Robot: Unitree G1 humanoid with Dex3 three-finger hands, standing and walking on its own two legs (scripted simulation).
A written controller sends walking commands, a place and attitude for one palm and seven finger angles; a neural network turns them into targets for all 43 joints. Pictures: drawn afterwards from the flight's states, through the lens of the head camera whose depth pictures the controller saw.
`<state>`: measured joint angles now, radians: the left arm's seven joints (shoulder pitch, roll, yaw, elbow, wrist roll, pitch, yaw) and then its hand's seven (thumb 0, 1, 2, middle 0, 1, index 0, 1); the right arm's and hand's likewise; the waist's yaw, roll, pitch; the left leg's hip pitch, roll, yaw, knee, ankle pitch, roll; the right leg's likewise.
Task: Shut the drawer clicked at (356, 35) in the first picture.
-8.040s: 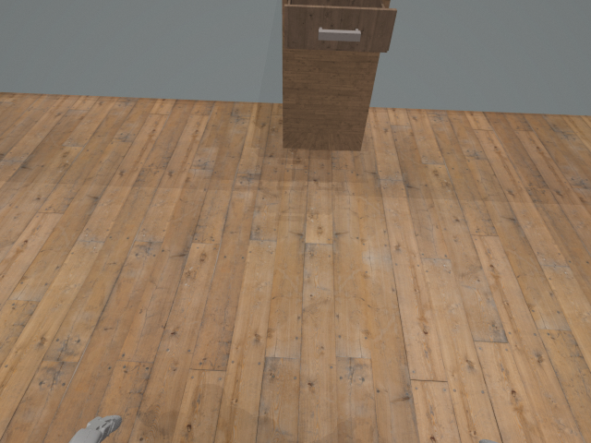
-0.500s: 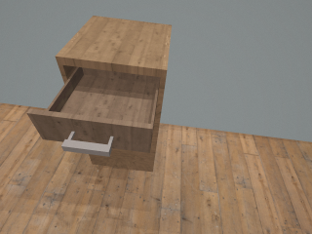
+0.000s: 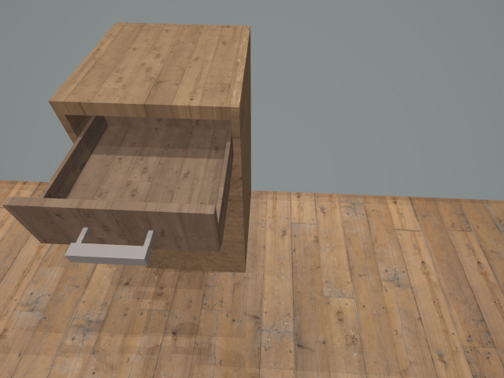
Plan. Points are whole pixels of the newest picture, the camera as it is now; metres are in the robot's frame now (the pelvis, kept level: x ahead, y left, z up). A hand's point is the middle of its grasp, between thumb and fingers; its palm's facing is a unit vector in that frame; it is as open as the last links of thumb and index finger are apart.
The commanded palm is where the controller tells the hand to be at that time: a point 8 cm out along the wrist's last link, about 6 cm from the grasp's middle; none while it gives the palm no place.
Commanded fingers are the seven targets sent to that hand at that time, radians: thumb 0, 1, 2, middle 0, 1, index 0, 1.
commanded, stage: come to a stop and stand still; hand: left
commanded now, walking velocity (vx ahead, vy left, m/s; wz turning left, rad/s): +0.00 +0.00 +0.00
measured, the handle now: (113, 243) +0.35 +0.29 -0.04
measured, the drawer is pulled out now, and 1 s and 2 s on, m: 0.27 0.27 0.27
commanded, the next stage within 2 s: look again from close up in 0.16 s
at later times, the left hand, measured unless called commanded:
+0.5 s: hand out of the picture -0.01 +0.23 -0.18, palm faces +0.04 -0.97 -0.22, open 7.3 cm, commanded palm none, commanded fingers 0.00 0.90 0.90 -0.20 -0.30 -0.20 -0.30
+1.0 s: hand out of the picture -0.04 +0.26 -0.17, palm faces +0.00 -0.97 -0.23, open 7.3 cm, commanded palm none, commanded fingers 0.00 0.90 0.90 -0.20 -0.30 -0.20 -0.30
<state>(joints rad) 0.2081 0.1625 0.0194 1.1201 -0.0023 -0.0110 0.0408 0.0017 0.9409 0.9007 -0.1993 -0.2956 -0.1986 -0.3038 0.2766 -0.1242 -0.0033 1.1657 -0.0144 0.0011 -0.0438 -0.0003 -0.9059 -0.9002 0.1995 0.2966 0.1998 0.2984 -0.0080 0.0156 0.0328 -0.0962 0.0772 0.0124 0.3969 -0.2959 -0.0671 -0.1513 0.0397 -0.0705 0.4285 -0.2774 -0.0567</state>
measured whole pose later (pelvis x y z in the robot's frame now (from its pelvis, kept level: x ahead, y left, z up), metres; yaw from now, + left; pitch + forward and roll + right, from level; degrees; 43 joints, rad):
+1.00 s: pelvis -0.04 +0.07 +0.00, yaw -1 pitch -2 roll +0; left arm 0.29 0.19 0.00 1.07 0.02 0.01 0.03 0.00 0.91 0.90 -0.20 -0.30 -0.20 -0.30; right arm 0.27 -0.19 0.01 1.07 -0.02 0.00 -0.01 0.00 -0.91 -0.90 0.20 0.30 0.20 0.30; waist 0.01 0.01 0.03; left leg -0.15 -0.03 0.07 0.45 -0.27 0.05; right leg -0.21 -0.07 -0.01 0.48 -0.23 0.04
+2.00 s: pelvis +0.00 +0.04 -0.01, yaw -1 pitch +0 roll +0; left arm 0.24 0.19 -0.01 0.94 0.01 0.01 0.04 0.00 0.91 0.90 -0.20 -0.30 -0.20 -0.30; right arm 0.24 -0.21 -0.03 0.96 -0.03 0.02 -0.01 0.00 -0.91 -0.90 0.20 0.30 0.20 0.30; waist -0.02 0.01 0.02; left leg -0.25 0.03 0.08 0.60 -0.34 0.00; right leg -0.32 0.00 -0.09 0.59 -0.27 -0.05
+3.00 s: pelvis +0.02 +0.08 +0.00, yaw -1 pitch +0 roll +1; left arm 0.49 0.19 0.00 0.49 -0.08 0.07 0.12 0.04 0.97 0.90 -0.21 -0.31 -0.21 -0.32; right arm 0.37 -0.17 0.02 0.99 0.02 -0.17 -0.06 0.02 -0.93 -0.90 0.20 0.30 0.20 0.30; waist 0.01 -0.02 0.01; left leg -0.15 -0.04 0.11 0.45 -0.31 0.05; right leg -0.26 -0.05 -0.05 0.53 -0.27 -0.01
